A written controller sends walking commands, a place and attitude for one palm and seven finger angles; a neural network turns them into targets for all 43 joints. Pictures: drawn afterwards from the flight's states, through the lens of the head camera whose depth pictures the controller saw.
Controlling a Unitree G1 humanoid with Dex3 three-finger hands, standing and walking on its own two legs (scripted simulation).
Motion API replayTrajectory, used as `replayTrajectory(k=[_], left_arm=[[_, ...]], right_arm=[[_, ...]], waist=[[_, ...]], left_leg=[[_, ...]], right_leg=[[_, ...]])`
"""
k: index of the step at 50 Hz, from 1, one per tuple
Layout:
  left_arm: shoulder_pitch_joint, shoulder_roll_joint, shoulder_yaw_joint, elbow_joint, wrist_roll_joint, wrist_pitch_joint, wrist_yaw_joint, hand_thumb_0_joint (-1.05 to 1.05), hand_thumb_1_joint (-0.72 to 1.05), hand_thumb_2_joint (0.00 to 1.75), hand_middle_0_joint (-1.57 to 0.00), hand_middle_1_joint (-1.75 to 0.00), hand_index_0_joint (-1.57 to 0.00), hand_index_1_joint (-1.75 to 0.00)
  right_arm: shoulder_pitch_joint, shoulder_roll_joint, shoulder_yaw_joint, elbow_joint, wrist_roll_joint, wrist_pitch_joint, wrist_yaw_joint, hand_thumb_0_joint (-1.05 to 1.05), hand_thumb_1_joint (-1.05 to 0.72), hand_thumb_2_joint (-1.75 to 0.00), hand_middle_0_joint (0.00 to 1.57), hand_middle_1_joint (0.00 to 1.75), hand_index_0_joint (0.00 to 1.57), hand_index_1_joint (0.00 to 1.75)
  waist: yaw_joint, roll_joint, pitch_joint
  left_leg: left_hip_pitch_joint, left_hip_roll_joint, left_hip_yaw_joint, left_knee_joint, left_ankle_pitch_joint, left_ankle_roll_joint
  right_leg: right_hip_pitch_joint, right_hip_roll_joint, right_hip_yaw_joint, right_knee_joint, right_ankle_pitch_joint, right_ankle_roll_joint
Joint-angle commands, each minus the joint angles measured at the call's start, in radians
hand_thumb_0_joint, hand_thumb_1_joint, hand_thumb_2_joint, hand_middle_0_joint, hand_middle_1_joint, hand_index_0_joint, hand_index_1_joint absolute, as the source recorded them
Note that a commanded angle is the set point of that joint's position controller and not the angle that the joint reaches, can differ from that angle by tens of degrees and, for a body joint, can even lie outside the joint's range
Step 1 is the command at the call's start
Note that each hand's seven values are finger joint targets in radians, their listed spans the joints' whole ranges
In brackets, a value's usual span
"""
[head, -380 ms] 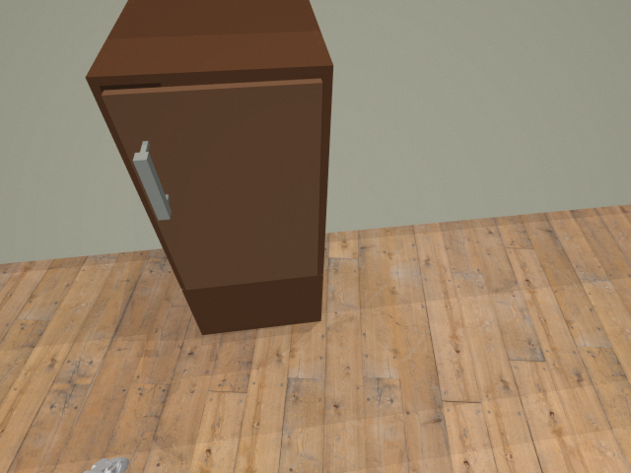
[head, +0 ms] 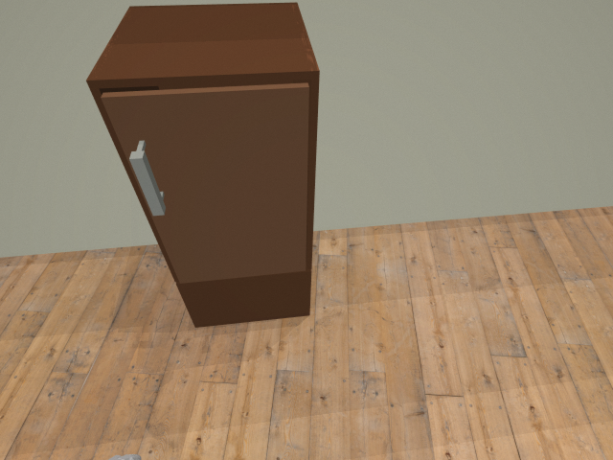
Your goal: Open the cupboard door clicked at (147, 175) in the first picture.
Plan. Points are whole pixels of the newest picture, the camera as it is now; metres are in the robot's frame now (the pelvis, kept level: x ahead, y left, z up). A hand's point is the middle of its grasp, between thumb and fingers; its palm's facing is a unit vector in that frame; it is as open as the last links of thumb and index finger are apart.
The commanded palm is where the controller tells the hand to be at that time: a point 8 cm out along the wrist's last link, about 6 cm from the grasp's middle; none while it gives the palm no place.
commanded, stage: stand and wait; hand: left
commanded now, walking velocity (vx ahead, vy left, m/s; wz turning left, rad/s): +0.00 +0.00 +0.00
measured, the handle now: (150, 178) +0.63 +0.37 -0.03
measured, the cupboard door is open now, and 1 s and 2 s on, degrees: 0 0 0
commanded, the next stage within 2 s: look at it before walking up in 0.44 s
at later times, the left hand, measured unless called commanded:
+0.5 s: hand out of the picture +0.07 +0.23 -0.15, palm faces -0.03 -0.94 -0.33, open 7.4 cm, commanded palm none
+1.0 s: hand out of the picture +0.06 +0.23 -0.15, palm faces -0.03 -0.95 -0.31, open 7.4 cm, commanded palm none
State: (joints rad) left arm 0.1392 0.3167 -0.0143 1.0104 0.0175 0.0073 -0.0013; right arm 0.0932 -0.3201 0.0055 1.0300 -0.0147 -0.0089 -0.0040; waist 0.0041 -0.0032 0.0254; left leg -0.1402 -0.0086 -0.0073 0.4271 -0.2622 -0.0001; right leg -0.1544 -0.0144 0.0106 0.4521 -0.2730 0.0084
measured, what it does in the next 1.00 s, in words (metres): stands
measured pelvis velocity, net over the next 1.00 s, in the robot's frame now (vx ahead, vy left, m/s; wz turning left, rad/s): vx -0.01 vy -0.01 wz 0.00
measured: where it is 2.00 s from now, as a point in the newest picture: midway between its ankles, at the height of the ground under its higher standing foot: outside the picture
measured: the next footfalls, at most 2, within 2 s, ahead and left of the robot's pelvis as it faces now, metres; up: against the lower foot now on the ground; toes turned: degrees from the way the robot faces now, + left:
none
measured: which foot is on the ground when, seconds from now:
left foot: down 0.00-1.00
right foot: down 0.00-1.00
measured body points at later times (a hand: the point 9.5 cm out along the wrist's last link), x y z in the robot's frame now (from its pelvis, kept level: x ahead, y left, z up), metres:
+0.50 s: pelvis -0.01 -0.01 +0.00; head -0.01 -0.02 +0.45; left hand +0.07 +0.27 -0.13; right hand +0.05 -0.30 -0.14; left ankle -0.02 +0.12 -0.74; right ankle -0.02 -0.12 -0.74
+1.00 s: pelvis -0.01 -0.01 +0.01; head +0.00 -0.01 +0.46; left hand +0.06 +0.28 -0.13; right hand +0.06 -0.30 -0.13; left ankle -0.02 +0.12 -0.74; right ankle -0.02 -0.12 -0.74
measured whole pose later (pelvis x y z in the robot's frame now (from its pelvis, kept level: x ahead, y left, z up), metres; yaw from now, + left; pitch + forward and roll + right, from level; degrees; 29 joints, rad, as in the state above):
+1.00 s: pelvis -0.01 -0.01 +0.01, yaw +0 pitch -1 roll +0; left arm 0.14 0.32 0.00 1.09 0.01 0.00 0.00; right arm 0.13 -0.32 0.01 1.13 -0.01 -0.01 -0.01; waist 0.00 0.00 0.03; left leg -0.12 0.02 -0.01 0.35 -0.21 -0.02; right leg -0.13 0.01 0.00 0.36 -0.21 -0.01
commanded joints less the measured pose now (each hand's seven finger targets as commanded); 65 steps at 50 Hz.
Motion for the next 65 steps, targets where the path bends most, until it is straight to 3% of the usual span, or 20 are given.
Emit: replayTrajectory(k=[1,34,53,60,65], left_arm=[[-0.046,0.205,0.052,-0.055,-0.006,-0.03,0.017,0.0,0.9,0.9,-0.2,-0.3,-0.2,-0.3],[-0.052,0.205,0.054,0.012,-0.007,-0.035,0.015,0.0,0.9,0.9,-0.2,-0.3,-0.2,-0.3],[-0.03,0.202,0.054,0.024,-0.008,-0.036,0.015,0.0,0.9,0.9,-0.2,-0.3,-0.2,-0.3],[-0.029,0.204,0.055,0.023,-0.007,-0.035,0.016,0.0,0.9,0.9,-0.2,-0.3,-0.2,-0.3],[0.007,0.15,0.048,0.022,-0.01,-0.019,0.023,0.0,0.9,0.9,-0.2,-0.3,-0.2,-0.3]], right_arm=[[-0.042,-0.192,-0.042,-0.05,0.003,-0.021,-0.013,0.0,-0.9,-0.9,0.2,0.3,0.2,0.3],[-0.005,-0.193,-0.035,0.032,0.003,-0.023,-0.014,0.0,-0.9,-0.9,0.2,0.3,0.2,0.3],[0.001,-0.194,-0.035,0.037,0.005,-0.027,-0.018,0.0,-0.9,-0.9,0.2,0.3,0.2,0.3],[-0.005,-0.196,-0.034,0.035,0.005,-0.024,-0.017,0.0,-0.9,-0.9,0.2,0.3,0.2,0.3],[0.022,-0.133,-0.023,0.029,0.004,-0.01,-0.014,0.0,-0.9,-0.9,0.2,0.3,0.2,0.3]], waist=[[-0.005,-0.008,-0.076],[-0.005,-0.008,-0.03],[-0.005,0.012,-0.074],[-0.003,0.007,-0.041],[0.001,0.008,-0.068]], left_leg=[[0.022,0.113,-0.073,-0.059,0.247,0.034],[0.008,0.12,-0.085,-0.117,0.163,0.017],[0.048,0.13,-0.082,-0.116,0.247,0.018],[0.027,0.126,-0.089,-0.121,0.239,0.018],[0.007,0.12,-0.092,-0.074,0.305,0.012]], right_leg=[[0.016,-0.103,0.081,-0.07,0.268,-0.034],[0.0,-0.1,0.105,-0.149,0.167,-0.034],[0.038,-0.102,0.092,-0.138,0.261,-0.03],[0.032,-0.105,0.081,-0.139,0.247,-0.027],[0.044,-0.118,0.054,-0.089,0.286,-0.013]])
